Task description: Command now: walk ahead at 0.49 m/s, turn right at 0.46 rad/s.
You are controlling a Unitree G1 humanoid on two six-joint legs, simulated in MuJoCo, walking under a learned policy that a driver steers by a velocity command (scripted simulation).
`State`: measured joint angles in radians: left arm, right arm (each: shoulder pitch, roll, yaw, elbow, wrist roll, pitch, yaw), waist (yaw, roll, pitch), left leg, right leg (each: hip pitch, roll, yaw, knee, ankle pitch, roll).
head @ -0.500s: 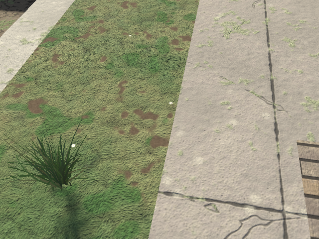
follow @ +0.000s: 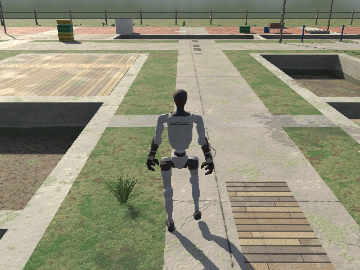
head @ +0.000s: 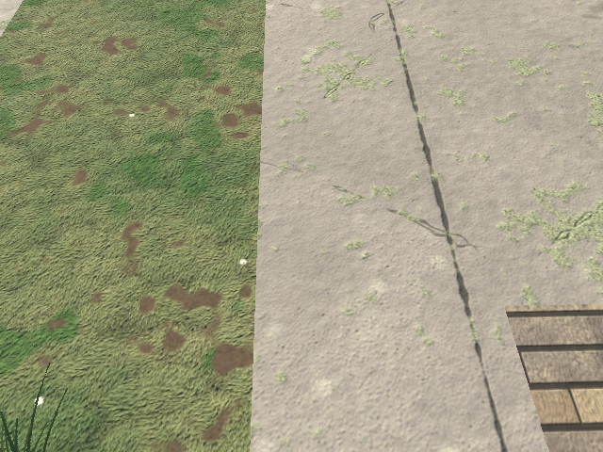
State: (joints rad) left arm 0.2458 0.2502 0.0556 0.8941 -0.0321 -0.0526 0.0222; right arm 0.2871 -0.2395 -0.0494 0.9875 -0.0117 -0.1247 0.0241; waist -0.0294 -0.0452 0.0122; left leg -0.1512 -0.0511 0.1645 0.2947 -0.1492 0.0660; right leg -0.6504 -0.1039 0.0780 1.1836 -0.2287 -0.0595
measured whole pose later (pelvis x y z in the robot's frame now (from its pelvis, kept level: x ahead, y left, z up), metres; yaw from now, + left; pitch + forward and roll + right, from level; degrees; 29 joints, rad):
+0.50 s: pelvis +0.27 -0.10 +0.00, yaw -16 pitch +2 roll +0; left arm 0.28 0.25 0.07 0.76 -0.01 -0.07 -0.03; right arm 0.14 -0.29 -0.05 0.82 0.01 -0.13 0.00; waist 0.02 0.03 0.04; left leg -0.56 0.10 -0.04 1.17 -0.31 0.01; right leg -0.30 0.09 0.00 0.43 -0.16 -0.10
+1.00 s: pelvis +0.56 -0.13 -0.01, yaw -22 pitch +2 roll +1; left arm 0.30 0.27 0.05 0.80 -0.01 -0.08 0.00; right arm 0.22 -0.26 -0.05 0.82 0.00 -0.11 0.04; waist -0.01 -0.03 0.01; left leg -0.32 -0.05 0.05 0.44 -0.16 0.07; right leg -0.45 -0.02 0.06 1.17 -0.34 -0.05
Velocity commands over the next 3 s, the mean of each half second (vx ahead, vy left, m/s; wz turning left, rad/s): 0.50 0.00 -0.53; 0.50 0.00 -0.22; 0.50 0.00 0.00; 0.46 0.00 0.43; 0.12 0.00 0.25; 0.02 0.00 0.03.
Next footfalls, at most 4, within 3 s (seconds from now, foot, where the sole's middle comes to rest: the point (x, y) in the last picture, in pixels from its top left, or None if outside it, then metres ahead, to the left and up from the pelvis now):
0.32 right None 0.32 -0.18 -0.78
0.84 left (342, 383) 0.68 -0.09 -0.78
1.40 right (462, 310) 0.87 -0.41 -0.78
1.96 left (384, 215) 1.21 -0.25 -0.78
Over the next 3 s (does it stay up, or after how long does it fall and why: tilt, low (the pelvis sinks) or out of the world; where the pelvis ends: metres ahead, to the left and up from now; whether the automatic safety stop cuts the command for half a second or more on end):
stays up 1.20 -0.37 -0.01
